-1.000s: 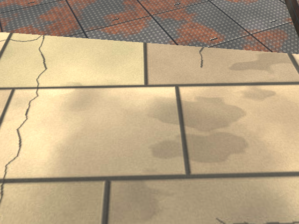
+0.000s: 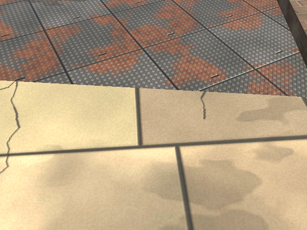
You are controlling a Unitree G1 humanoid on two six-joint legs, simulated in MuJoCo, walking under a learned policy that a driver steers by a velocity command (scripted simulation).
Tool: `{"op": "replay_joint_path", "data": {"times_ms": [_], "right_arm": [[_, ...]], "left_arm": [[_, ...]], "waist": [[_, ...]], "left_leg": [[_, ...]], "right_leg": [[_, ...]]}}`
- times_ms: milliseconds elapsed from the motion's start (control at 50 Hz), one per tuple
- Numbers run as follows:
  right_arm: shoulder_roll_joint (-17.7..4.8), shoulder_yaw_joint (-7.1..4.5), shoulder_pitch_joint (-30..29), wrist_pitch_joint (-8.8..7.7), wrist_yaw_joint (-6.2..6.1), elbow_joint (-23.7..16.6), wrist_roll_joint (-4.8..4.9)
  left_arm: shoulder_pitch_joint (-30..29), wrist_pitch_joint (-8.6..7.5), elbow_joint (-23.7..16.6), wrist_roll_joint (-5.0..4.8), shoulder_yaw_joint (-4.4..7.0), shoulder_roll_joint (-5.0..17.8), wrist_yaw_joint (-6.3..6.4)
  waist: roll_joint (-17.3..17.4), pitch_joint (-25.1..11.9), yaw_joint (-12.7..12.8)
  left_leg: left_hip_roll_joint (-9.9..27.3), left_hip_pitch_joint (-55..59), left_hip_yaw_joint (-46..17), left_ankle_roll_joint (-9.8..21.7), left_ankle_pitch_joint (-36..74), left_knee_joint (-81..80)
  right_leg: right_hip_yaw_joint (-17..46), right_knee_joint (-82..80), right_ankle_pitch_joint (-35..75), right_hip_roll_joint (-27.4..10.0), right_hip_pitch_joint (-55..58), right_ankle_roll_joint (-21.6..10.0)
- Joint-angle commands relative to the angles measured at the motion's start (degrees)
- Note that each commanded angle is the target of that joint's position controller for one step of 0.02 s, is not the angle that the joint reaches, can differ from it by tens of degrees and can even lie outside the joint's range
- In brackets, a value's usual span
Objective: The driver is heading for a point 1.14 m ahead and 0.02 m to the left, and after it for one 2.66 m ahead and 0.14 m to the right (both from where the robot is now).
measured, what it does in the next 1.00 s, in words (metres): walks ahead: right foot, then left foot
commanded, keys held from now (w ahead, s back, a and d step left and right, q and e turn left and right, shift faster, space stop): w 1.00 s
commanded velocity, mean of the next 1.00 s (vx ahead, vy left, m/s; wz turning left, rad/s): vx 0.50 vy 0.00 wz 0.00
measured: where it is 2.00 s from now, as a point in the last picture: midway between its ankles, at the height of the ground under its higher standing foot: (158, 167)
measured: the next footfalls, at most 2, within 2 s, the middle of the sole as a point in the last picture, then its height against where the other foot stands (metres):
right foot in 0.30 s outside the picture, level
left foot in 0.86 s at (137, 204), level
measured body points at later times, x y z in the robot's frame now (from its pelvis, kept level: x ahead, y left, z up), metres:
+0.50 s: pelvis +0.28 -0.08 +0.00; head +0.30 -0.09 +0.45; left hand +0.33 +0.18 -0.13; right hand +0.37 -0.35 -0.13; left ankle +0.28 +0.08 -0.66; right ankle +0.30 -0.16 -0.75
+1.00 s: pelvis +0.55 -0.01 -0.01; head +0.57 +0.01 +0.44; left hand +0.59 +0.26 -0.15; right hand +0.66 -0.27 -0.13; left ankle +0.60 +0.07 -0.75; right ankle +0.47 -0.16 -0.65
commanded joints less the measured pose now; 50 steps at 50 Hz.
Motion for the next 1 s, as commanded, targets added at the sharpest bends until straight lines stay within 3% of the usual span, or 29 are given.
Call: {"op": "replay_joint_path", "data": {"times_ms": [20,100,200,240,260,280,300,320,340,360,380,400,440,460,500,560,640,740,800,820,840,860,880,900,920,940,960,980,1000], "right_arm": [[-7.94,-1.30,-1.93,-0.80,-1.21,-3.24,0.20],[-9.32,-1.52,2.56,-0.13,-1.91,-2.20,1.07],[-9.80,-1.91,6.29,1.17,-2.11,-0.41,1.46],[-10.62,-2.28,5.41,1.75,-2.23,-0.44,1.51],[-10.95,-2.33,4.03,2.04,-2.24,-0.78,1.44],[-9.76,-1.87,3.24,2.32,-2.20,-1.17,1.02],[-7.51,-0.76,2.91,2.17,-2.18,-2.91,0.04],[0.48,1.52,9.88,0.69,-1.49,-3.26,0.36],[-5.48,0.26,7.76,-0.80,-1.30,-2.40,1.79],[-9.49,-0.81,1.93,-1.63,-1.16,-4.31,2.96],[-9.46,-0.90,-1.38,-1.70,-1.51,-5.10,2.71],[-8.74,-1.23,-3.10,-1.32,-1.84,-5.39,1.75],[-6.56,-1.44,-1.56,0.20,-1.92,-5.07,1.18],[-4.96,-1.29,-0.06,0.86,-1.98,-4.90,1.25],[-5.15,-1.46,-2.80,1.57,-2.17,-5.97,1.00],[-4.87,-1.62,-9.58,1.68,-2.13,-8.15,0.55],[-3.91,-1.28,-17.51,1.21,-1.53,-10.20,0.90],[-4.29,-1.04,-24.53,0.61,-0.17,-12.97,1.52],[-5.86,-1.59,-22.71,0.01,0.61,-13.25,1.55],[-7.15,-2.29,-18.95,-0.13,0.56,-12.33,1.47],[-9.17,-3.59,-10.65,-0.13,0.28,-9.69,1.38],[-12.86,-5.00,0.45,-0.06,-0.22,-6.82,0.97],[-18.64,-6.40,7.69,0.33,-0.49,-5.35,0.02],[-14.43,-5.00,7.57,0.45,-0.33,-5.29,0.50],[-11.30,-4.01,2.19,0.30,-0.34,-6.04,1.02],[-9.12,-3.31,-3.14,0.30,-0.37,-7.42,1.01],[-7.24,-2.71,-6.98,0.22,-0.10,-7.91,0.57],[-5.73,-2.19,-8.69,-0.01,0.11,-7.91,-0.05],[-5.80,-2.23,-8.70,-0.13,0.26,-7.39,-0.28]], "left_arm": [[0.96,-0.04,-2.52,0.54,0.73,2.50,0.17],[-7.93,-0.60,-4.82,-0.08,0.33,1.65,-0.64],[-14.28,-1.24,-7.72,-0.71,0.11,2.46,-2.47],[-12.10,-1.74,-7.81,-0.71,0.57,3.82,-2.97],[-8.02,-1.94,-6.88,-0.63,1.30,5.15,-2.97],[1.18,-2.05,-4.00,-0.59,2.78,7.73,-2.70],[13.14,-2.06,-1.54,0.03,4.25,12.71,-2.19],[17.88,-1.61,0.06,0.49,5.33,17.50,-2.47],[17.26,-1.70,-0.27,0.32,3.70,11.21,-2.53],[11.56,-1.80,-1.46,0.17,2.73,8.45,-2.36],[6.28,-1.69,-2.69,0.29,2.08,6.88,-2.37],[3.28,-1.64,-3.09,0.50,1.58,5.24,-2.66],[3.10,-1.87,-2.14,1.04,0.88,2.86,-3.25],[3.85,-1.94,-1.38,0.89,1.19,4.17,-3.15],[5.34,-2.09,-0.39,0.83,1.75,6.02,-2.64],[7.88,-1.47,0.80,0.62,1.87,6.56,-1.66],[11.09,-1.06,2.25,0.14,1.92,7.35,-1.00],[14.82,-0.05,4.86,-0.35,2.29,7.78,-0.63],[13.45,0.70,5.09,-0.50,2.84,8.87,-0.29],[12.19,0.95,4.82,-0.46,2.96,9.36,-0.25],[11.12,1.29,4.53,-0.26,2.68,8.66,-0.27],[10.75,1.32,3.40,0.39,1.87,7.04,-0.28],[17.40,0.18,2.71,0.62,-0.19,0.22,-0.96],[16.80,-1.44,3.74,-0.28,0.03,1.91,-1.33],[11.42,-2.30,2.12,-1.87,1.39,6.87,-1.54],[7.30,-2.50,0.96,-2.05,1.52,7.50,-1.25],[5.23,-2.14,0.63,-1.25,1.86,7.03,-0.74],[6.08,-1.24,0.83,-0.60,2.24,6.14,-0.32],[7.73,-0.40,1.14,-0.47,2.08,4.49,-0.24]], "waist": [[4.00,3.26,2.30],[4.48,3.60,-0.97],[5.25,5.24,-2.56],[6.26,4.00,-0.63],[6.79,1.70,2.04],[5.96,-3.76,6.23],[0.46,-13.07,10.39],[-15.90,-20.29,7.22],[-11.17,-20.35,8.57],[-7.68,-11.90,7.58],[-2.47,-8.12,5.74],[-0.12,-4.65,4.18],[-1.34,-2.62,1.73],[-2.15,-2.70,0.60],[-0.85,-0.56,0.61],[-0.28,1.45,2.01],[-0.94,3.11,4.42],[-1.38,5.69,6.07],[-2.40,4.02,3.84],[-3.20,1.55,1.56],[-2.76,-3.15,-2.56],[0.40,-10.86,-6.61],[14.58,-19.55,-4.79],[16.05,-23.10,-5.06],[12.69,-13.76,-4.17],[8.25,-8.25,-2.46],[5.12,-4.06,-0.58],[5.85,-2.31,1.58],[7.70,-1.98,2.68]], "left_leg": [[16.15,-4.98,-11.70,9.63,4.68,-10.88],[15.49,-0.13,-9.19,7.42,4.84,-10.17],[19.18,9.15,-10.30,6.63,4.54,-5.64],[20.23,11.10,-10.80,5.66,9.51,-2.10],[19.27,10.80,-9.71,4.73,18.31,2.66],[15.97,8.59,-7.07,3.30,26.47,13.32],[12.19,-2.60,-3.54,0.99,17.36,31.76],[1.52,-26.81,-2.54,-2.85,-16.46,52.05],[3.57,-33.72,-10.98,-1.86,-23.71,60.36],[6.74,-37.17,-10.48,-0.70,-19.01,61.51],[9.85,-34.76,-8.85,-0.72,-13.56,59.25],[11.54,-32.45,-8.20,-1.06,-10.28,55.43],[13.20,-26.65,-8.03,-1.17,-7.00,51.17],[13.10,-26.29,-7.41,-1.69,-6.26,49.77],[13.67,-29.02,-7.26,-2.73,-3.07,45.84],[13.68,-33.16,-6.79,-3.76,4.71,36.01],[11.62,-30.55,-4.73,-3.69,13.27,23.28],[10.48,-31.82,-4.54,-2.25,10.37,16.12],[8.83,-26.17,-3.29,-0.20,4.42,13.71],[6.95,-19.73,-1.64,0.71,3.16,13.19],[4.89,-8.60,0.00,2.09,3.53,12.39],[10.54,8.96,-6.34,5.06,4.82,14.33],[25.40,31.73,-32.77,14.43,-3.32,10.41],[28.15,33.27,-46.76,15.76,-8.53,1.83],[26.25,25.71,-38.48,12.28,-10.07,1.09],[24.10,16.36,-30.22,10.07,-6.94,-0.14],[21.66,7.60,-24.38,8.81,-2.77,-2.31],[19.35,2.03,-20.12,7.61,-0.52,-4.43],[18.73,-1.32,-18.25,7.99,0.90,-6.05]], "right_leg": [[0.18,-9.10,9.52,-1.84,-1.25,1.24],[-2.21,-24.05,16.10,0.99,1.11,1.71],[-2.37,-32.00,9.94,2.51,0.77,0.28],[-3.21,-34.22,5.42,3.77,5.35,-1.34],[-4.72,-35.44,4.20,5.52,11.77,-2.43],[-5.76,-36.09,4.39,7.15,23.72,-4.11],[4.97,-34.98,5.63,-2.40,41.99,-8.24],[32.03,-41.34,-3.66,-15.04,62.37,-17.53],[38.51,-45.92,-8.09,-15.01,62.06,-16.86],[29.37,-46.27,-4.36,-13.14,54.63,-13.80],[21.81,-47.47,1.95,-10.89,46.40,-12.28],[16.74,-49.47,6.44,-8.52,39.47,-11.46],[10.29,-52.23,12.94,-5.14,32.94,-10.02],[8.99,-53.43,13.44,-5.15,32.09,-10.96],[6.99,-55.36,15.35,-5.34,30.88,-11.76],[4.26,-56.57,15.35,-4.59,32.43,-10.92],[0.86,-57.45,12.60,-3.06,33.50,-9.16],[1.10,-54.68,12.11,-6.27,41.58,-8.67],[1.05,-49.97,20.36,-7.61,44.56,-7.35],[0.18,-45.68,29.54,-6.86,44.26,-6.63],[-1.91,-36.28,36.93,-4.14,42.05,-5.33],[-4.24,-21.11,29.67,-0.95,31.93,-3.35],[-5.75,2.60,1.51,9.07,7.81,1.10],[3.17,11.83,-22.65,10.64,-0.07,0.50],[3.70,15.13,-19.93,6.94,-5.37,-0.75],[1.87,12.95,-14.17,3.54,-4.58,-1.32],[0.85,8.99,-9.83,1.37,-1.86,-1.18],[1.17,5.88,-6.80,-0.40,1.95,-1.28],[1.13,4.25,-5.57,-0.92,5.02,-0.98]]}}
